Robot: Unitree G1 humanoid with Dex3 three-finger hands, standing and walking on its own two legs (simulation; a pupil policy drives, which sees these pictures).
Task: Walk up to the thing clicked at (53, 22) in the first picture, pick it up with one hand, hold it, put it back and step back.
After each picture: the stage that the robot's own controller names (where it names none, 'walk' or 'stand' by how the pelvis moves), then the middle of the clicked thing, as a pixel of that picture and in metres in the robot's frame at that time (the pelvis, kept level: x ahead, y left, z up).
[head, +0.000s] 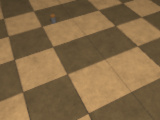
stand; (53, 19) +1.86 +0.47 -0.72
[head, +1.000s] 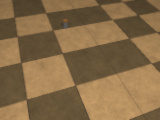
walk; (65, 23) +1.77 +0.22 -0.71
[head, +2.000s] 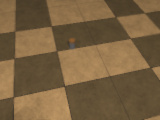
walk; (72, 43) +1.27 +0.14 -0.71
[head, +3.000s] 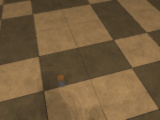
walk; (61, 80) +0.82 +0.24 -0.69
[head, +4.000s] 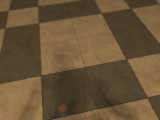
walk; (63, 111) +0.52 +0.23 -0.70
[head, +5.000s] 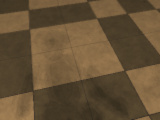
stand; out of the picture +0.34 +0.21 -0.71
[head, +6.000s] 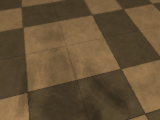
stand; out of the picture +0.29 +0.24 -0.71
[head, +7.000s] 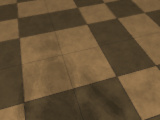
stand; out of the picture +0.27 +0.25 -0.72
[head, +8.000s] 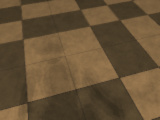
stand; out of the picture +0.29 +0.24 -0.73
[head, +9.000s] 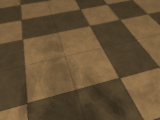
stand; out of the picture +0.28 +0.24 -0.73
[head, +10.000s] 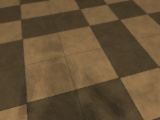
go down; out of the picture +0.28 +0.24 -0.73
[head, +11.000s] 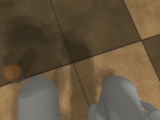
go down; (15, 74) +0.36 +0.27 -0.32
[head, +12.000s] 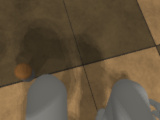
approach; (25, 73) +0.35 +0.27 -0.30
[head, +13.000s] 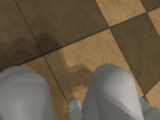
close in; out of the picture +0.33 +0.30 -0.21
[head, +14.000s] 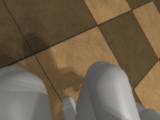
close; out of the picture +0.33 +0.30 -0.21
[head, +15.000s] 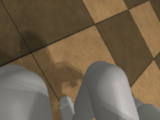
lift; out of the picture +0.33 +0.31 -0.21
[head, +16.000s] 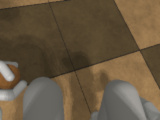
lift; (9, 81) +0.30 +0.27 -0.08
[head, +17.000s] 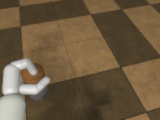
lift; (35, 82) +0.33 +0.18 +0.05
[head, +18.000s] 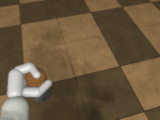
hold; (38, 85) +0.33 +0.18 +0.01
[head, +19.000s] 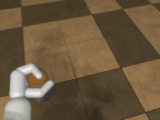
hold; (40, 86) +0.33 +0.18 +0.01
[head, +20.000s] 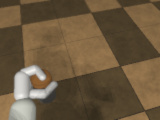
hold; (44, 87) +0.33 +0.16 +0.00
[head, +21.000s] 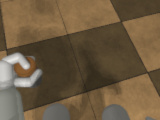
crouch; (29, 73) +0.37 +0.21 -0.07
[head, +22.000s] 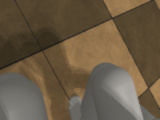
lower; out of the picture +0.36 +0.31 -0.21
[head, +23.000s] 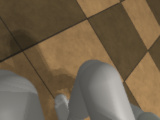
lower; out of the picture +0.37 +0.32 -0.22
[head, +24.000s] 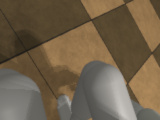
lower; out of the picture +0.36 +0.32 -0.21
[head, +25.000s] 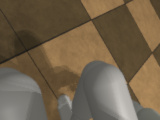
lower; out of the picture +0.35 +0.32 -0.21
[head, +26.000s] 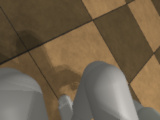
loosen; out of the picture +0.35 +0.32 -0.21
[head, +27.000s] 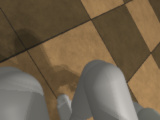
withdraw; out of the picture +0.34 +0.30 -0.22
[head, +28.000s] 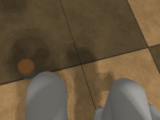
walk; (27, 69) +0.37 +0.27 -0.29
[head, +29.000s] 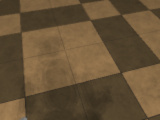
stand; out of the picture +0.31 +0.21 -0.65
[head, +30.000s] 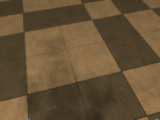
stand; out of the picture +0.33 +0.22 -0.66
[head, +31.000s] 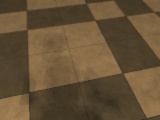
stand; out of the picture +0.33 +0.21 -0.69
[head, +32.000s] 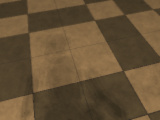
walk; out of the picture +0.35 +0.21 -0.72
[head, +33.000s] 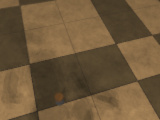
walk; (59, 99) +0.51 +0.18 -0.71
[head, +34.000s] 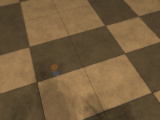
walk; (55, 70) +0.81 +0.32 -0.69
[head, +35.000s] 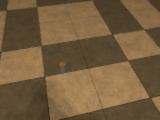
stand; (62, 67) +0.97 +0.24 -0.72
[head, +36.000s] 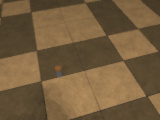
stand; (58, 71) +0.96 +0.28 -0.72
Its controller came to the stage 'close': yes
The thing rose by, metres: 0.71
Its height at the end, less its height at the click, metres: +0.00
